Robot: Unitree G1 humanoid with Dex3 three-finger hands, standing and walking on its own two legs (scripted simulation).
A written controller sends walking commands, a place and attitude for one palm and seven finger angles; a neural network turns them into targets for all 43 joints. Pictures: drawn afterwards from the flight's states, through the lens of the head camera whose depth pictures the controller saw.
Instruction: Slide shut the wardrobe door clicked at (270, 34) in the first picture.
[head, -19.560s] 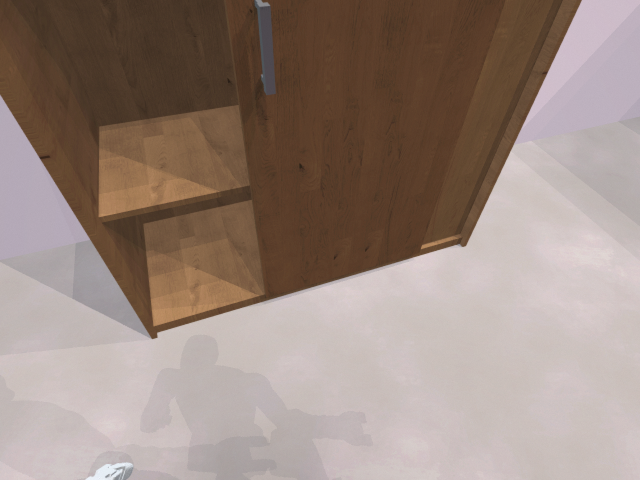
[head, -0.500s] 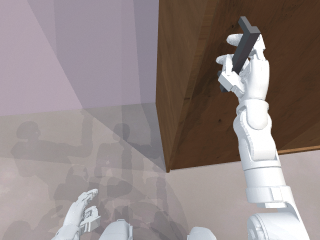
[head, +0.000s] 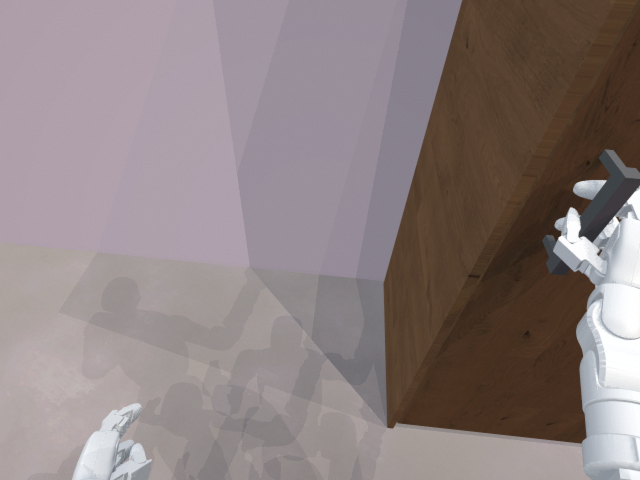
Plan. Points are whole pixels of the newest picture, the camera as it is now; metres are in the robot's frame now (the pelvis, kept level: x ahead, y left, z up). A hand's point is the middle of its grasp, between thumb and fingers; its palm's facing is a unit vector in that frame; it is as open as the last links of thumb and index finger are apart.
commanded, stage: stop walking and hold the door there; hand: right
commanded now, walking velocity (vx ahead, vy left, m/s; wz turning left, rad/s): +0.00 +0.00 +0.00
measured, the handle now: (582, 215) +0.41 -0.29 +0.16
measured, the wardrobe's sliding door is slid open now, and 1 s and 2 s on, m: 0.00 0.00 0.00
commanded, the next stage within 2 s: loosen the grip on the handle in 2.00 s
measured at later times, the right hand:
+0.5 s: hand (567, 241) +0.37 -0.26 +0.15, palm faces +0.36 +0.91 -0.19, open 5.8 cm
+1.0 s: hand (570, 243) +0.37 -0.26 +0.15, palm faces +0.25 +0.96 -0.14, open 5.7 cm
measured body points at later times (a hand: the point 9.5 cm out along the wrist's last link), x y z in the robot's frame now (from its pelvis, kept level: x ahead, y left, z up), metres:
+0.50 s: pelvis +0.02 -0.02 +0.00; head +0.02 -0.01 +0.45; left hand +0.16 +0.21 -0.10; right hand +0.35 -0.30 +0.17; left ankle +0.02 +0.11 -0.74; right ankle +0.04 -0.11 -0.74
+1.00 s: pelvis -0.02 -0.08 -0.01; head +0.02 -0.07 +0.44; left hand +0.15 +0.17 -0.11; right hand +0.35 -0.31 +0.16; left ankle -0.01 +0.09 -0.70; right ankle +0.04 -0.11 -0.74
